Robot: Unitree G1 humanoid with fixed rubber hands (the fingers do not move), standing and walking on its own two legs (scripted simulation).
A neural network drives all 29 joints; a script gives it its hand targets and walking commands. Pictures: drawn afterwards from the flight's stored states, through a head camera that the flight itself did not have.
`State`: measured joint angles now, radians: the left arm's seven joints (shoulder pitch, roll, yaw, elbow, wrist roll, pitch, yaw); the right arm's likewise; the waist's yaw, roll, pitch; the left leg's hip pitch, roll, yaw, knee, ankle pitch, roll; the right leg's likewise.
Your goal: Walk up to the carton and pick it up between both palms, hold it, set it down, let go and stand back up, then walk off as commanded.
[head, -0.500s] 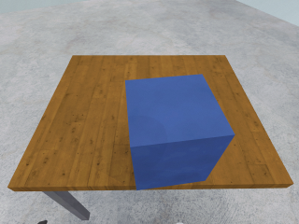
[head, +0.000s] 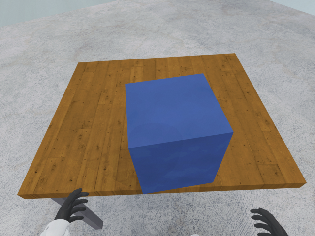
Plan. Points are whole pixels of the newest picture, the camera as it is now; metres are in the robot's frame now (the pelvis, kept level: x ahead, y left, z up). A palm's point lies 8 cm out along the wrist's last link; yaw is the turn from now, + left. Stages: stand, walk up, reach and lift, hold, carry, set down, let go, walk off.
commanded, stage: reach and lift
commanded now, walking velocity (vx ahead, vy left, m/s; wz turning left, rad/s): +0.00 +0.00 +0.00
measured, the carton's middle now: (171, 136) +0.38 -0.04 +0.04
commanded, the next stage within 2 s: none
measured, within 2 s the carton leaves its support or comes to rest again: neither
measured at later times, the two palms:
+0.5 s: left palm (79, 208) +0.20 +0.19 +0.00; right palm (279, 219) +0.18 -0.27 -0.02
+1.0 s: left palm (79, 186) +0.24 +0.19 +0.04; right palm (260, 192) +0.22 -0.23 +0.02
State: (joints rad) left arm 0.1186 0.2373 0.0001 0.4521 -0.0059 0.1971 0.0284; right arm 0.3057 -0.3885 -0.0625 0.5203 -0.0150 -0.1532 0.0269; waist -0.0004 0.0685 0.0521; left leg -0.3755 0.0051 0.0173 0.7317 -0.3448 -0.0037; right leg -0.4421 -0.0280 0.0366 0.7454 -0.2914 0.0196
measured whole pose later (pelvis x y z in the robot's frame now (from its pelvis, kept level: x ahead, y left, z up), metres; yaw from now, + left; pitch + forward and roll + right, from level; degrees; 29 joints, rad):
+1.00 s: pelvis +0.02 -0.01 +0.01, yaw +0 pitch +2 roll +1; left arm 0.25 0.14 0.00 -0.06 -0.18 0.07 0.15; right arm 0.31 -0.31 0.03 0.02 0.15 -0.09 0.04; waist 0.00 0.02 0.05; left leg -0.36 0.03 0.02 0.63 -0.31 -0.03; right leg -0.43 -0.01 0.03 0.66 -0.27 0.00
